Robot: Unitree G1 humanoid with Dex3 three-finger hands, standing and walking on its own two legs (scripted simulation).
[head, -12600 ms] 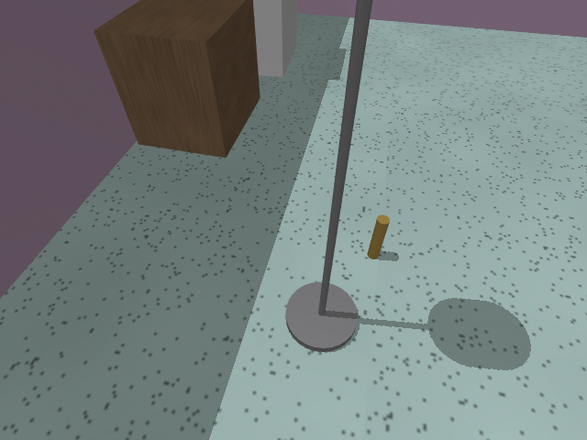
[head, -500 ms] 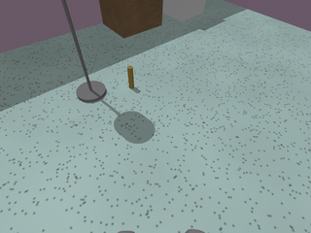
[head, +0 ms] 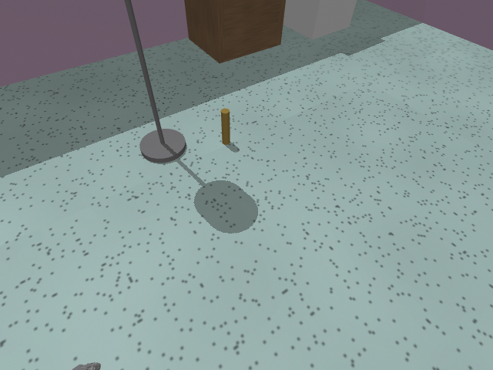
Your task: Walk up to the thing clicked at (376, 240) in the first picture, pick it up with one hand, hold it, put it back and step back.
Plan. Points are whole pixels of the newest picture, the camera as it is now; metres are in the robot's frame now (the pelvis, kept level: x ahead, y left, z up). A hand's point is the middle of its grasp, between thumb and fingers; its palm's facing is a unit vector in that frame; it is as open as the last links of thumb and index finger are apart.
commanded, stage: walk up
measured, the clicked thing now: (225, 127) +1.47 +0.13 -0.65
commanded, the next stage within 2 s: stand in 0.36 s
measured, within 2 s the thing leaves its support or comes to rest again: neither
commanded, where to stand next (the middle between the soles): +0.06 -0.03 m, yaw -2 degrees
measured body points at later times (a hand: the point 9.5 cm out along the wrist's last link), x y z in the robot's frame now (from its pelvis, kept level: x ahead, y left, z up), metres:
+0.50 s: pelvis +0.01 +0.00 +0.01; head +0.02 +0.00 +0.46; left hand +0.08 +0.31 -0.12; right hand +0.11 -0.30 -0.11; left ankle +0.03 +0.12 -0.73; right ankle +0.00 -0.14 -0.73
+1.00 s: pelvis +0.00 -0.02 +0.01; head +0.01 -0.01 +0.46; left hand +0.09 +0.29 -0.12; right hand +0.07 -0.32 -0.12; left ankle +0.03 +0.12 -0.73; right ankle +0.00 -0.14 -0.73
